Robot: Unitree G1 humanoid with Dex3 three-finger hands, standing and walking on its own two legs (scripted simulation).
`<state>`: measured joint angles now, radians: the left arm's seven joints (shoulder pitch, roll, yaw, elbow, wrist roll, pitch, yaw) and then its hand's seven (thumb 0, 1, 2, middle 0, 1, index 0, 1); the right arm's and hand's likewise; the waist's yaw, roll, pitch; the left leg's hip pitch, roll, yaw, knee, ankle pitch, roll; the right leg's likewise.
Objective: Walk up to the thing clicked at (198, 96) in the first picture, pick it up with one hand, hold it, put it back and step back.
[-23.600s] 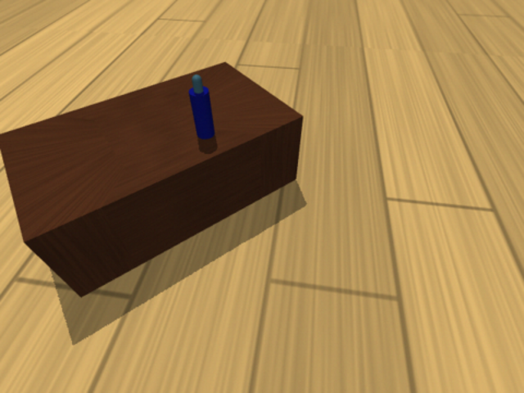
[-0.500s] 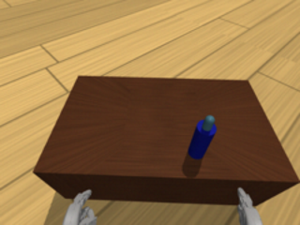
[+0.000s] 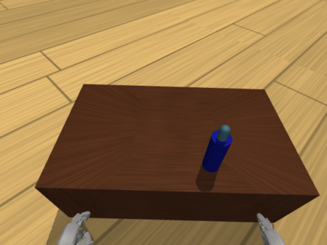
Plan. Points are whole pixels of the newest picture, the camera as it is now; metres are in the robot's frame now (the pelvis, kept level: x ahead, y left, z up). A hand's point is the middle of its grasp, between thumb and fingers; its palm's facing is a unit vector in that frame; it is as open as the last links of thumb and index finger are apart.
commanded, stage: home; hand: right
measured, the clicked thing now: (217, 148) +0.51 -0.19 -0.18
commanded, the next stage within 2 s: stand in 1.44 s
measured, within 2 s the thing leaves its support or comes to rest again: neither
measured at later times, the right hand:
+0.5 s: hand out of the picture +0.08 -0.24 -0.10, palm faces +0.01 +0.92 -0.40, open 17.3 cm
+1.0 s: hand out of the picture +0.05 -0.24 -0.11, palm faces -0.01 +0.93 -0.38, open 17.4 cm
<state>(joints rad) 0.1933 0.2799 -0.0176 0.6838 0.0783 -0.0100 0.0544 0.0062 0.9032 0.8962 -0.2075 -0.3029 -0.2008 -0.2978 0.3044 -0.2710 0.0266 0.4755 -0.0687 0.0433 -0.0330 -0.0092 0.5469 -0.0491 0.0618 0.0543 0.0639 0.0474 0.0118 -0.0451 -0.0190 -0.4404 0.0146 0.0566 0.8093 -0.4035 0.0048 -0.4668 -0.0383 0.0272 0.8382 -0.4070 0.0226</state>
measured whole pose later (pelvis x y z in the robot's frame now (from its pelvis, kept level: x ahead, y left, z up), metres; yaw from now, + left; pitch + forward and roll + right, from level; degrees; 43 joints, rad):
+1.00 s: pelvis +0.00 +0.02 +0.04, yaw -1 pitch -4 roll +0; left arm 0.20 0.34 -0.01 1.14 0.03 0.02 0.00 0.00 0.91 0.90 -0.21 -0.30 -0.20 -0.30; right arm 0.16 -0.32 0.00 1.13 -0.02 0.00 -0.01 -0.01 0.53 -0.06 0.06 0.06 0.06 0.05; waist 0.01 -0.05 0.04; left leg -0.12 0.00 0.07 0.36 -0.18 0.02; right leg -0.13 -0.04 0.03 0.35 -0.16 0.05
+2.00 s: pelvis +0.02 +0.01 +0.05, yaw +0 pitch -3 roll +0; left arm 0.12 0.35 0.00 1.14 0.02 0.00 0.00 0.00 0.91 0.89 -0.21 -0.30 -0.20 -0.30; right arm 0.12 -0.33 0.00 1.14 -0.01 -0.01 -0.01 0.00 -0.58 -0.83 0.20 0.29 0.20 0.29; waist 0.00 -0.03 0.05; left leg -0.09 0.00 0.05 0.32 -0.19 0.01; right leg -0.09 -0.04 0.01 0.30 -0.17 0.04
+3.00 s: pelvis +0.03 +0.00 +0.05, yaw +1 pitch -2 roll +0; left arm 0.12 0.35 -0.01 1.13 0.01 -0.01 0.00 0.00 0.91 0.89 -0.21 -0.30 -0.20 -0.30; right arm 0.12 -0.34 0.00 1.14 -0.01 -0.01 0.00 0.00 -0.90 -0.90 0.21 0.30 0.21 0.30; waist 0.00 -0.02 0.05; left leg -0.08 0.01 0.04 0.31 -0.19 0.00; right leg -0.08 -0.03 0.00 0.30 -0.18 0.03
